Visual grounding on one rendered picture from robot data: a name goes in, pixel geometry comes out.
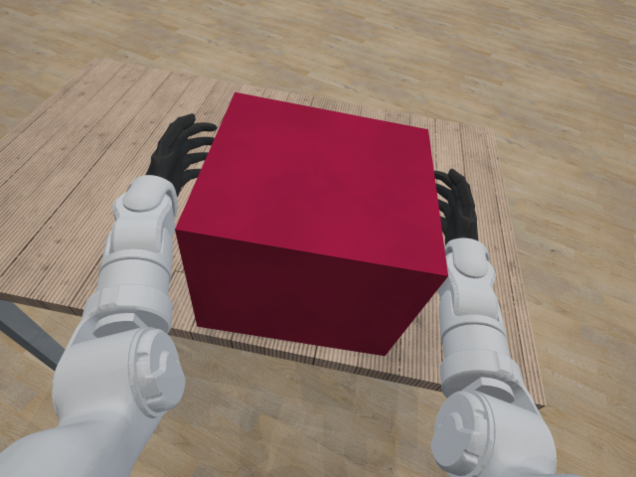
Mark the table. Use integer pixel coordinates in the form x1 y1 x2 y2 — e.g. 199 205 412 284
0 58 547 409

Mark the carton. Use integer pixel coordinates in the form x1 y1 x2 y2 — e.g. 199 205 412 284
175 92 448 356

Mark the right robot upper arm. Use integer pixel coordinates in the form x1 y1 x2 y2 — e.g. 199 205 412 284
430 390 583 477

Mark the robot right forearm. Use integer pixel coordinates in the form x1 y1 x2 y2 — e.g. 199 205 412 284
437 238 557 470

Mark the robot left hand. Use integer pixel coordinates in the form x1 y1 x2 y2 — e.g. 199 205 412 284
146 113 217 197

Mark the left robot upper arm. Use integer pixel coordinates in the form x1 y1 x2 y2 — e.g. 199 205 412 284
0 327 186 477

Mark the robot right hand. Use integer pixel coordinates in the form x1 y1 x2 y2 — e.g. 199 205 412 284
434 169 478 245

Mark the robot left forearm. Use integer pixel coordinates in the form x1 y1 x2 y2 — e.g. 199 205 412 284
52 175 178 418

